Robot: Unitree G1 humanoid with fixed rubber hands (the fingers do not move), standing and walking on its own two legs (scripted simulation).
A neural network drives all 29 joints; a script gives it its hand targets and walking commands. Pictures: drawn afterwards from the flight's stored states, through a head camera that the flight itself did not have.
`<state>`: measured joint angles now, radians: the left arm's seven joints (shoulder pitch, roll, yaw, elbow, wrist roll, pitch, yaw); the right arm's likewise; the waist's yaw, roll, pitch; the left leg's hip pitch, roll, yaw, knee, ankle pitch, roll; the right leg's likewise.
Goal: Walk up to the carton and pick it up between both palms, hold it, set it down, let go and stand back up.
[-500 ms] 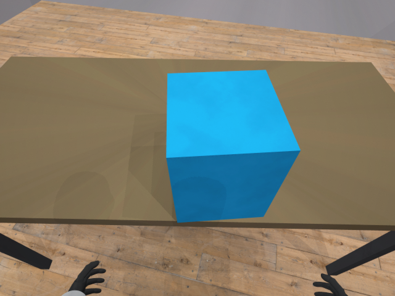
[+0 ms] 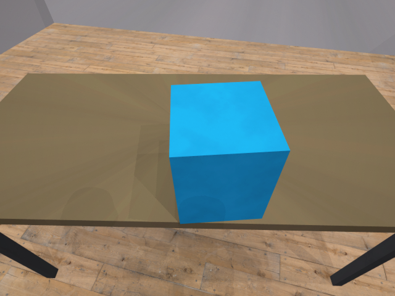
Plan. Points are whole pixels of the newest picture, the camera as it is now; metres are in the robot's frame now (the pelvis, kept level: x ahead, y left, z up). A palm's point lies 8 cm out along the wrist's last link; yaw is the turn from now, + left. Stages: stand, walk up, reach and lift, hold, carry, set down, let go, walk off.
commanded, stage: walk up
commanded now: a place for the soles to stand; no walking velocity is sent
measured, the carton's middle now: (218, 155) +0.41 -0.02 +0.06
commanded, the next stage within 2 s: reach and lift in 1.18 s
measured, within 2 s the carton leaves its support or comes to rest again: neither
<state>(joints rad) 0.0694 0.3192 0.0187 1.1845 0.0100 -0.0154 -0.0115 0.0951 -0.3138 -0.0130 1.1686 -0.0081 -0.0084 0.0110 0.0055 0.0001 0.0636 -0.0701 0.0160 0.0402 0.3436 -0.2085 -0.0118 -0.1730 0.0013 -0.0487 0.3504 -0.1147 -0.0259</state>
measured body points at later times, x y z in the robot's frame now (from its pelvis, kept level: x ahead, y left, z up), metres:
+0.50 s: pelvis +0.00 +0.02 +0.00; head +0.00 +0.01 +0.45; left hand +0.08 +0.30 -0.14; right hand +0.06 -0.27 -0.14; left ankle -0.01 +0.13 -0.75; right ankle +0.05 -0.10 -0.75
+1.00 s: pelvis +0.01 +0.02 +0.00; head +0.02 +0.02 +0.45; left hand +0.09 +0.31 -0.14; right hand +0.10 -0.26 -0.14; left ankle -0.01 +0.13 -0.75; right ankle +0.05 -0.10 -0.75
